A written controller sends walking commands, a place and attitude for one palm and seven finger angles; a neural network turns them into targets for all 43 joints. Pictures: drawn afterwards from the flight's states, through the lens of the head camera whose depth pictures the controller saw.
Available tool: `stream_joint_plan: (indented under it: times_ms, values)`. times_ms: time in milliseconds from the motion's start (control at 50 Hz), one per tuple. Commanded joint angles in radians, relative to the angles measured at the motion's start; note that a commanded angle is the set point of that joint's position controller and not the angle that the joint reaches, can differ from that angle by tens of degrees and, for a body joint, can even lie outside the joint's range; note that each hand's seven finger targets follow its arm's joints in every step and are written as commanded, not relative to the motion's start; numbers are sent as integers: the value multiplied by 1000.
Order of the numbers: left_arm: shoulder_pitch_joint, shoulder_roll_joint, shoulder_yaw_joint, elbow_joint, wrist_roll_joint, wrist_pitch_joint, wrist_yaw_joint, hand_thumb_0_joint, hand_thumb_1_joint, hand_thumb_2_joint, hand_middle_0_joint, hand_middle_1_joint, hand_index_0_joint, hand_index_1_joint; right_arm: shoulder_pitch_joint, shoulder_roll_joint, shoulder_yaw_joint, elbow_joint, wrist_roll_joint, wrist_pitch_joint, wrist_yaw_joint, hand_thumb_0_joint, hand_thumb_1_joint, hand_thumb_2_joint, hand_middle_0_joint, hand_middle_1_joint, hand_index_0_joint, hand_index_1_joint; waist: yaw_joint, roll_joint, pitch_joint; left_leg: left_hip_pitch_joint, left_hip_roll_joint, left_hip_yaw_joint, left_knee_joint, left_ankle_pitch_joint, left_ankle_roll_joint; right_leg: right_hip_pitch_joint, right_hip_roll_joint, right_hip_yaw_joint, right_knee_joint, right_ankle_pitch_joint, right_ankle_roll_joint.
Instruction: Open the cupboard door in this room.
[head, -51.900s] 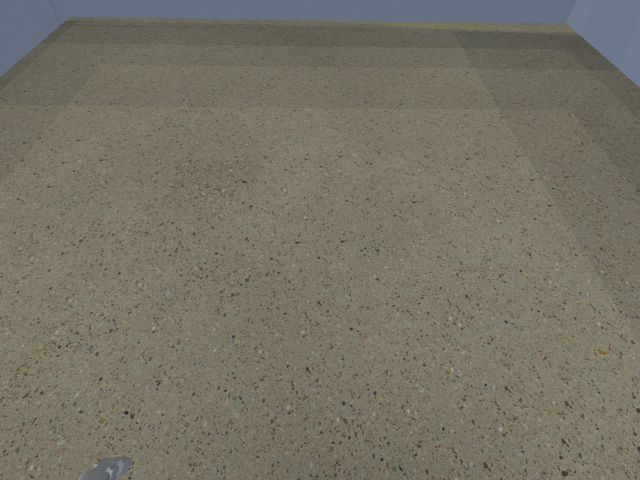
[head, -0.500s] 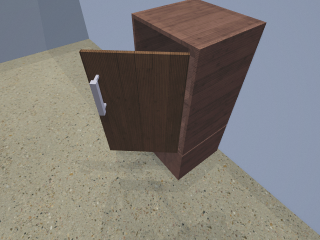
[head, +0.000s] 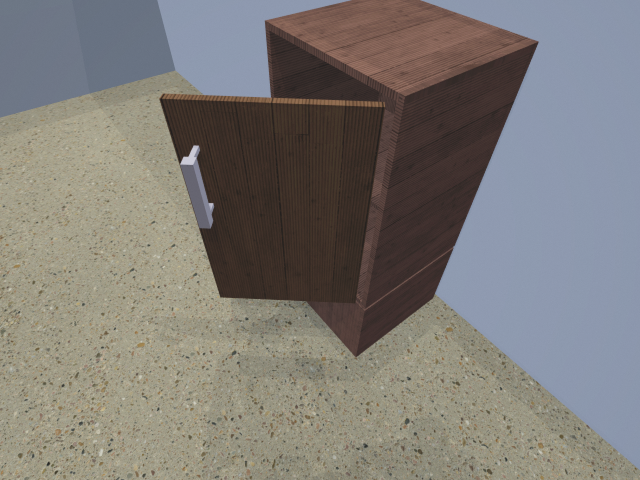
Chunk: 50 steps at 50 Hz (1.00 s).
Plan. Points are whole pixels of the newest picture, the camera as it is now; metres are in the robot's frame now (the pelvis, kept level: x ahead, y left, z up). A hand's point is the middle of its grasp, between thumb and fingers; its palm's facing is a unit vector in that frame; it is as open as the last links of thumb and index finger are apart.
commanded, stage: shuffle to correct the standing spot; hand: left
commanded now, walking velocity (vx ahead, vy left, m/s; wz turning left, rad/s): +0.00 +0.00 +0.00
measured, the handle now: (200, 188) +0.62 +0.27 -0.02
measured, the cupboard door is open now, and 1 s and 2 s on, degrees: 50 50 50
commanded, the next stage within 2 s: come to a stop and stand still in 0.30 s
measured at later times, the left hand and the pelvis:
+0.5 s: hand out of the picture +0.05 +0.21 -0.18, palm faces +0.01 -0.99 -0.16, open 7.4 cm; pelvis +0.05 +0.05 +0.00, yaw -1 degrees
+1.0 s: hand out of the picture +0.12 +0.21 -0.18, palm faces +0.02 -0.98 -0.21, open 7.3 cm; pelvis +0.05 +0.03 -0.02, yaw +0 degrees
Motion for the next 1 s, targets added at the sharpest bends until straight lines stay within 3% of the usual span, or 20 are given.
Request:
stream_joint_plan:
  times_ms: [0, 100, 200, 240, 280, 320, 340, 380, 520, 580, 620, 680, 780, 840, 860, 880, 900, 920, 960, 980]
  values:
    - [74, 95, 18, -30, 0, -16, 8, 0, 900, 900, -200, -300, -200, -300, 70, -97, -17, -24, 0, -11, 0, 0, -900, -900, 200, 300, 200, 300, -3, -11, 69, -34, 93, -107, -113, 38, 16, -28, -78, 91, -90, 70, -36]
    - [97, 117, 35, -36, 7, -13, 3, 0, 900, 900, -200, -300, -200, -300, 67, -105, -21, -37, -6, -1, 10, 0, -900, -900, 200, 300, 200, 300, 11, -35, 96, -89, 57, -78, -63, -133, 18, -34, -107, 139, -120, -168, -64]
    - [136, 166, 70, -54, 6, -8, 3, 0, 900, 900, -200, -300, -200, -300, 61, -89, -24, -77, -13, 8, 18, 0, -900, -900, 200, 300, 200, 300, 24, -146, 122, -196, 4, -13, 132, -148, 5, -14, -231, 315, -237, -342, -147]
    - [121, 168, 77, -65, 7, -10, 2, 0, 900, 900, -200, -300, -200, -300, 76, -84, -22, -81, -12, -2, 19, 0, -900, -900, 200, 300, 200, 300, 14, -130, 116, -150, 7, -13, 84, -123, 6, -25, -235, 281, -194, -221, -154]
    - [82, 144, 75, -78, 10, -5, -1, 0, 900, 900, -200, -300, -200, -300, 143, -98, -23, -63, -10, -11, 18, 0, -900, -900, 200, 300, 200, 300, -15, -8, 121, -19, 28, -46, -35, -63, 20, -107, -147, 147, -65, -162, -114]
    - [31, 79, 57, -103, 16, -5, -9, 0, 900, 900, -200, -300, -200, -300, 252, -170, -34, -33, -14, -20, 6, 0, -900, -900, 200, 300, 200, 300, -50, 241, 109, 148, 225, -296, -184, 95, 130, -298, 4, -75, 265, -195, -41]
    - [-12, 70, 49, -126, 18, -11, -7, 0, 900, 900, -200, -300, -200, -300, 282, -163, -31, -26, -15, -21, -1, 0, -900, -900, 200, 300, 200, 300, -65, 238, 125, 203, 284, -363, -214, 225, 207, -418, 4, -69, 428, -319, -37]
    - [-63, 63, 49, -137, 11, -19, -15, 0, 900, 900, -200, -300, -200, -300, 255, -142, -20, -39, -15, -29, -2, 0, -900, -900, 200, 300, 200, 300, -50, 79, 132, 188, 310, -354, -179, 390, 271, -458, -55, -26, 545, -314, -51]
    - [-38, 42, 37, -96, -4, 3, -6, 0, 900, 900, -200, -300, -200, -300, 151, -126, -9, -38, -9, -39, -27, 0, -900, -900, 200, 300, 200, 300, 11, 74, 29, 103, 206, -138, -106, 835, 144, -110, -40, -33, 170, -23, -17]
    - [12, 108, 49, -77, -4, -5, 5, 0, 900, 900, -200, -300, -200, -300, 144, -105, -16, -35, 3, -32, -29, 0, -900, -900, 200, 300, 200, 300, 37, 8, -7, 48, 151, -130, -12, 703, 53, 72, -65, 28, 0, 300, -33]
    - [10, 147, 52, -76, -9, -2, 6, 0, 900, 900, -200, -300, -200, -300, 169, -88, -29, -40, 4, -20, -27, 0, -900, -900, 200, 300, 200, 300, 8, 11, 4, -49, 70, -106, -21, 396, -4, 115, -177, 114, 93, 665, -89]
    - [-38, 137, 53, -99, -9, 5, 11, 0, 900, 900, -200, -300, -200, -300, 177, -76, -44, -40, 1, 1, -29, 0, -900, -900, 200, 300, 200, 300, -8, -85, -24, -7, 81, -99, 9, 438, -2, 69, -167, 106, 142, 687, -93]
    - [-102, 114, 58, -149, -2, 27, 15, 0, 900, 900, -200, -300, -200, -300, 116, -90, -54, -68, -8, 2, -30, 0, -900, -900, 200, 300, 200, 300, -8, 41, -13, 73, 152, -132, -40, 648, 32, -61, -75, 58, 179, 291, -46]
    - [-115, 98, 60, -160, 3, 36, 13, 0, 900, 900, -200, -300, -200, -300, 61, -100, -51, -86, -11, -2, -27, 0, -900, -900, 200, 300, 200, 300, 2, 66, 41, 38, 196, -163, -69, 616, 81, -85, -42, 47, 177, 16, -30]
    - [16, 149, 51, -108, -7, 28, 41, 0, 900, 900, -200, -300, -200, -300, -26, -189, -61, -177, 19, -4, -14, 0, -900, -900, 200, 300, 200, 300, 27, 91, -53, 46, 232, -142, 99, 843, 64, -59, -76, 41, 168, 56, -31]
    - [74, 183, 60, -110, 4, 8, 30, 0, 900, 900, -200, -300, -200, -300, -117, -179, -51, -227, 8, -2, -1, 0, -900, -900, 200, 300, 200, 300, 82, -4, -30, -27, 134, -67, 214, 621, 31, 30, -84, 36, 64, 338, -54]
    - [12, 178, 57, -133, 4, 0, 27, 0, 900, 900, -200, -300, -200, -300, 30, -116, -52, -222, 6, -2, -7, 0, -900, -900, 200, 300, 200, 300, -4, -187, -159, -64, 30, -63, 272, 237, -15, 95, -207, 203, 70, 518, -129]
    - [-66, 180, 55, -156, -7, 3, 23, 0, 900, 900, -200, -300, -200, -300, 61, -98, -48, -214, 11, 14, -7, 0, -900, -900, 200, 300, 200, 300, -38, -228, -178, -42, 4, -67, 194, -148, -22, 53, -268, 228, 16, 414, -175]
    - [-134, 185, 48, -196, -3, 15, 15, 0, 900, 900, -200, -300, -200, -300, 58, -89, -45, -198, -7, 21, 5, 0, -900, -900, 200, 300, 200, 300, -47, 34, 34, -6, 18, -82, -3, -121, -2, -192, -178, 196, -32, -102, -120]
    - [-129, 168, 46, -193, -5, 18, 10, 0, 900, 900, -200, -300, -200, -300, 67, -106, -46, -199, -19, 16, 8, 0, -900, -900, 200, 300, 200, 300, -41, 118, 100, -55, 73, -135, -56, -63, 24, -211, -91, 127, 7, -116, -76]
